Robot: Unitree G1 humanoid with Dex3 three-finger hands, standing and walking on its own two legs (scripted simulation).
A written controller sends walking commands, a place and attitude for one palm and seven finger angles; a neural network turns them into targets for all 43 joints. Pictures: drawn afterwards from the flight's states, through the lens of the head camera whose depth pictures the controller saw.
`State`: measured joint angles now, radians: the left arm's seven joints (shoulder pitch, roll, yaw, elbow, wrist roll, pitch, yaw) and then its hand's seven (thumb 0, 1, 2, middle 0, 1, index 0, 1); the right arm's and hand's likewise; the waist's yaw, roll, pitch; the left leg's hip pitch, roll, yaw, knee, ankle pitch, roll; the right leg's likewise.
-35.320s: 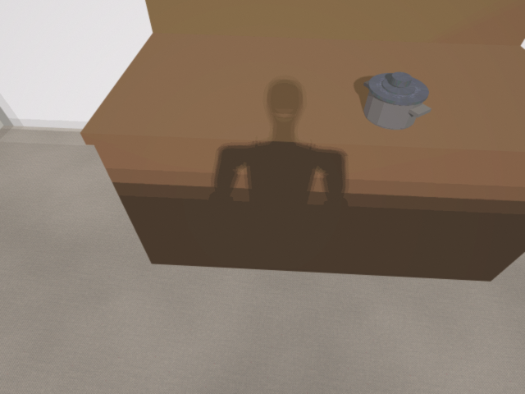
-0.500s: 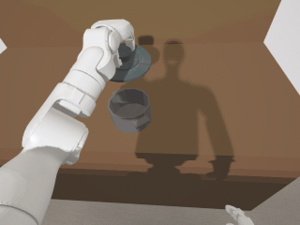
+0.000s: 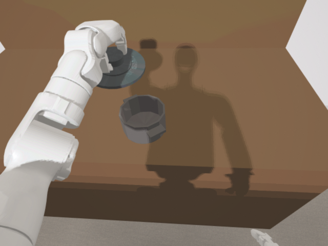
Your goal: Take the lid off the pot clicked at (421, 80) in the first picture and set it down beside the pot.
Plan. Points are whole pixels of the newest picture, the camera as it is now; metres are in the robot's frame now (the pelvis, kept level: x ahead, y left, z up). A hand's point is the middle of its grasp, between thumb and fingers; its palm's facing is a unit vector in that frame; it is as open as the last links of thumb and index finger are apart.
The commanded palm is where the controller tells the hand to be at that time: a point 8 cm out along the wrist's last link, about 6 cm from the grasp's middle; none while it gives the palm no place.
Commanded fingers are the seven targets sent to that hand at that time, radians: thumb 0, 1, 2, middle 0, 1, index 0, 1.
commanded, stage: move the lid sideways beside the pot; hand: left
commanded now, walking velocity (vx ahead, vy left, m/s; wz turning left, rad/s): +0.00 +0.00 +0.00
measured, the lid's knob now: (113, 57) +0.51 +0.12 +0.22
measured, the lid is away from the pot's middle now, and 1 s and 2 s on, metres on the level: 0.05 0.17 0.23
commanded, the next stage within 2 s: lower the lid onto the table in 1.62 s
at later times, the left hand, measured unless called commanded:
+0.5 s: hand (82, 59) +0.47 +0.18 +0.24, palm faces -0.22 -0.01 -0.98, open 8.5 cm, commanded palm +0.46 +0.18 +0.30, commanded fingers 0.00 0.53 1.12 -0.99 -1.08 -0.76 -0.99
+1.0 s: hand (60, 60) +0.48 +0.23 +0.24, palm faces -0.24 -0.02 -0.97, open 8.5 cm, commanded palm +0.47 +0.24 +0.30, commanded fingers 0.00 0.53 1.12 -0.99 -1.08 -0.76 -0.99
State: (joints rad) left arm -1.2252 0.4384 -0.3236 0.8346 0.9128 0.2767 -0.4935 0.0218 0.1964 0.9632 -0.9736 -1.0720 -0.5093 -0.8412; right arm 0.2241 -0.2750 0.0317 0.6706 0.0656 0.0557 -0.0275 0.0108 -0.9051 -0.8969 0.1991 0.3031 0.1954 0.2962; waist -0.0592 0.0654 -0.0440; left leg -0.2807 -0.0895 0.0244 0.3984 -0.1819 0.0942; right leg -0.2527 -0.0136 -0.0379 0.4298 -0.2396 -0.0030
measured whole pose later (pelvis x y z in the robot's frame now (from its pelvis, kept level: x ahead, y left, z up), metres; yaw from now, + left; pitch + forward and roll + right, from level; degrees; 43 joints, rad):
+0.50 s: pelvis +0.00 +0.01 +0.00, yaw +0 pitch +5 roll -1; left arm -1.20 0.53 -0.26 0.83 0.94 0.23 -0.52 0.03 0.20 0.96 -0.98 -1.07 -0.51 -0.84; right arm 0.23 -0.27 0.03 0.65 0.06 0.09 -0.01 0.01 -0.90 -0.90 0.20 0.30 0.20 0.30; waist -0.06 0.07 -0.04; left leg -0.30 -0.10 0.02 0.40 -0.18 0.11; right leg -0.26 -0.02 -0.04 0.41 -0.23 0.01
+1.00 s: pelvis +0.00 +0.01 +0.00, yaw +0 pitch +6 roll -1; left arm -1.20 0.66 -0.21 0.84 0.95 0.14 -0.55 0.03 0.20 0.96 -0.98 -1.08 -0.50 -0.84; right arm 0.25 -0.29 0.02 0.66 0.07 0.12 -0.02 0.01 -0.90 -0.90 0.20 0.30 0.20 0.30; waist -0.08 0.06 -0.03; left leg -0.33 -0.09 0.02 0.42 -0.19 0.11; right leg -0.28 -0.02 -0.05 0.40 -0.22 0.01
